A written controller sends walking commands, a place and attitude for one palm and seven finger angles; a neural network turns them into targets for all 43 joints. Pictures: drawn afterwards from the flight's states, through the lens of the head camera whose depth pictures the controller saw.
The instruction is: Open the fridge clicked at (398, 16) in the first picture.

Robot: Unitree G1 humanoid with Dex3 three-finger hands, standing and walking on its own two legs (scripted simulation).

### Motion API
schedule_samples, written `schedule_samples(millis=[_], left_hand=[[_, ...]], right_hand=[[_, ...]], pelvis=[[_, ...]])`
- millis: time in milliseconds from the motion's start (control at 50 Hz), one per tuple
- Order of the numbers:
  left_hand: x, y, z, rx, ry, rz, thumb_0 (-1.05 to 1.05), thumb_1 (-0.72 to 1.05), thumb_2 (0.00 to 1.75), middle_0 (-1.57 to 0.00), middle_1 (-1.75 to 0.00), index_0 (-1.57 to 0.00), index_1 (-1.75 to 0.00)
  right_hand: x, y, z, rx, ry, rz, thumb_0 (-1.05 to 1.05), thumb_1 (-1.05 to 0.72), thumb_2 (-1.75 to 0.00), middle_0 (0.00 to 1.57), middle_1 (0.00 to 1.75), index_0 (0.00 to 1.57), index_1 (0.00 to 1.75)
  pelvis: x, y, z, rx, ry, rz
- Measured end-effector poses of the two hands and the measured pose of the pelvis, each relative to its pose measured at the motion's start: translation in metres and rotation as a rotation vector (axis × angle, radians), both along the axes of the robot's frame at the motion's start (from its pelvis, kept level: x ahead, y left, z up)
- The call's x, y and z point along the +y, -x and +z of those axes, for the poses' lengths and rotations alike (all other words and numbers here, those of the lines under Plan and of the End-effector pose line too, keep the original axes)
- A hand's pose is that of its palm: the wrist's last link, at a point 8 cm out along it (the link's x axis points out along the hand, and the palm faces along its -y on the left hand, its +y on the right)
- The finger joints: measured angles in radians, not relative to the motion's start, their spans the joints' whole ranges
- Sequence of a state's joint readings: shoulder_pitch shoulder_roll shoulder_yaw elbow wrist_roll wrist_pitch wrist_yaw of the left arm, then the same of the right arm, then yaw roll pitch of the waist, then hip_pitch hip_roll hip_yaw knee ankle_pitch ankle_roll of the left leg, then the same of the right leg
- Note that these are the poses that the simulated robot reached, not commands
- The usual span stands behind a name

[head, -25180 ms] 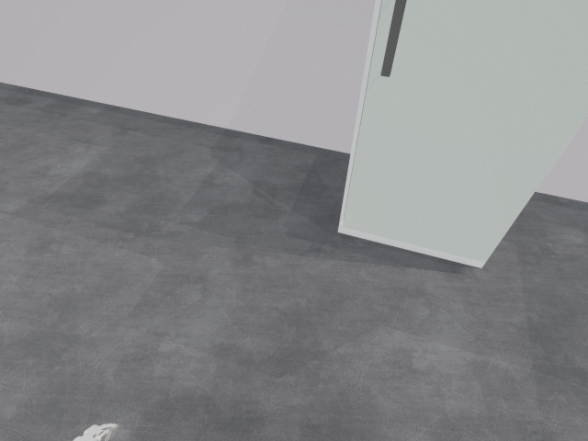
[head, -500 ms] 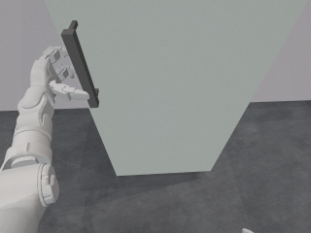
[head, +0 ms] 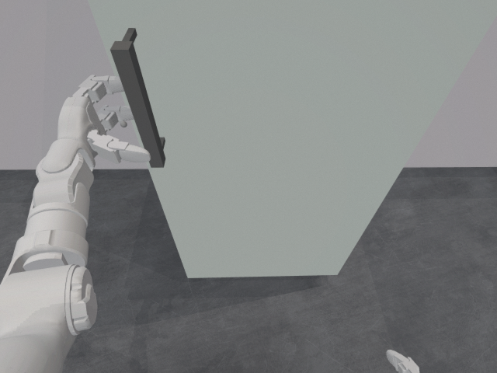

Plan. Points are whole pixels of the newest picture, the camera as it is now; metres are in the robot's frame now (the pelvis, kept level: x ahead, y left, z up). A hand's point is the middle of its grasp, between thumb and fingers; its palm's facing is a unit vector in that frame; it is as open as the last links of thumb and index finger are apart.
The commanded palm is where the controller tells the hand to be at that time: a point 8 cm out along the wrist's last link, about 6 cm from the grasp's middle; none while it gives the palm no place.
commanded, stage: slide the fingers in behind the handle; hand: left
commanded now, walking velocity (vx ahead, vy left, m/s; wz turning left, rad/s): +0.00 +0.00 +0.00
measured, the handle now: (146, 105) +0.51 +0.18 +0.16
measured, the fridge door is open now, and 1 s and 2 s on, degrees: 0 0 0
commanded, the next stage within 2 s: grip the handle and tug to test in 1.18 s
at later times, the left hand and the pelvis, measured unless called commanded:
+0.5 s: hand (140, 125) +0.44 +0.18 +0.17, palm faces +0.04 -1.00 +0.01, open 14.1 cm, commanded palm +0.41 +0.23 +0.17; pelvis +0.00 +0.00 +0.00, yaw -1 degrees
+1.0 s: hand (142, 126) +0.44 +0.17 +0.17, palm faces +0.05 -1.00 +0.00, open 14.3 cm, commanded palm +0.41 +0.22 +0.17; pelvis +0.00 +0.00 +0.00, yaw +0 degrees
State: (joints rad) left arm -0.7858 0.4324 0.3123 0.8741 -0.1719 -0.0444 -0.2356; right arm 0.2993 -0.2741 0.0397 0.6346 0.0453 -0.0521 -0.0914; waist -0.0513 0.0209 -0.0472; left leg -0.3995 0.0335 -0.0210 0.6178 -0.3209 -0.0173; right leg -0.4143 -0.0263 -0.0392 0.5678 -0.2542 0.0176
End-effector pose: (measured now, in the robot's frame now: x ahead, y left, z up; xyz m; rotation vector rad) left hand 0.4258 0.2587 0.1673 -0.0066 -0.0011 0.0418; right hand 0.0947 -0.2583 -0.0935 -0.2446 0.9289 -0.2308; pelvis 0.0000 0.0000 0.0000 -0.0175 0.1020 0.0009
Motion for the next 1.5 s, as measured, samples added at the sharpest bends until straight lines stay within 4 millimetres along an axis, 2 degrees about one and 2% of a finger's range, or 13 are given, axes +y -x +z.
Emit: schedule_samples(millis=[260,440,680,900,1320,1400,1500], left_hand=[[-0.016,0.0,0.0,-0.016,0.007,-0.012,-0.01,-0.5,0.3,-0.3,-1.2,-0.3,-1.2],[-0.029,0.008,0.004,-0.037,-0.002,-0.011,-0.01,-0.5,0.29,-0.3,-1.2,-0.3,-1.2],[-0.031,0.011,0.005,-0.019,-0.009,0.016,-0.01,-0.5,0.29,-0.28,-1.2,-0.27,-1.18],[-0.033,0.013,0.004,-0.025,-0.014,0.024,-0.01,-0.5,0.29,-0.25,-1.19,-0.23,-1.18],[-0.042,0.006,0.004,-0.023,-0.005,-0.002,-0.01,-0.5,0.3,-0.3,-1.2,-0.29,-1.2],[-0.039,0.005,0.002,-0.006,-0.009,0.005,-0.01,-0.46,0.31,-0.31,-1.21,-0.3,-1.2],[-0.038,0.003,0.002,-0.014,-0.007,0.003,-0.01,-0.33,0.37,-0.32,-1.23,-0.32,-1.23]], right_hand=[[0.005,0.015,-0.007,0.033,-0.035,-0.027,0.01,-0.91,-0.9,0.2,0.3,0.21,0.29],[0.005,0.01,-0.006,0.013,-0.042,-0.021,0.01,-0.91,-0.9,0.2,0.3,0.21,0.29],[0.001,-0.003,0.0,-0.036,-0.032,-0.004,0.01,-0.91,-0.9,0.2,0.3,0.21,0.29],[0.003,-0.005,-0.003,-0.017,-0.036,0.006,0.01,-0.91,-0.9,0.2,0.3,0.21,0.29],[0.006,-0.005,-0.002,-0.022,-0.046,-0.006,0.01,-0.91,-0.9,0.2,0.3,0.21,0.29],[0.005,-0.002,-0.003,-0.01,-0.042,-0.008,0.01,-0.91,-0.9,0.2,0.3,0.21,0.29],[0.003,0.003,-0.004,0.005,-0.034,-0.011,0.01,-0.91,-0.9,0.2,0.3,0.21,0.29]], pelvis=[[0.001,-0.004,0.001,-0.004,-0.002,-0.014],[0.0,-0.004,0.002,-0.023,-0.003,-0.014],[-0.004,0.001,0.003,-0.032,-0.006,-0.011],[-0.004,-0.002,0.003,-0.034,-0.006,-0.004],[-0.002,-0.005,0.004,-0.033,-0.008,-0.014],[-0.003,-0.003,0.004,-0.032,-0.008,-0.013],[-0.003,-0.002,0.004,-0.026,-0.007,-0.013]])
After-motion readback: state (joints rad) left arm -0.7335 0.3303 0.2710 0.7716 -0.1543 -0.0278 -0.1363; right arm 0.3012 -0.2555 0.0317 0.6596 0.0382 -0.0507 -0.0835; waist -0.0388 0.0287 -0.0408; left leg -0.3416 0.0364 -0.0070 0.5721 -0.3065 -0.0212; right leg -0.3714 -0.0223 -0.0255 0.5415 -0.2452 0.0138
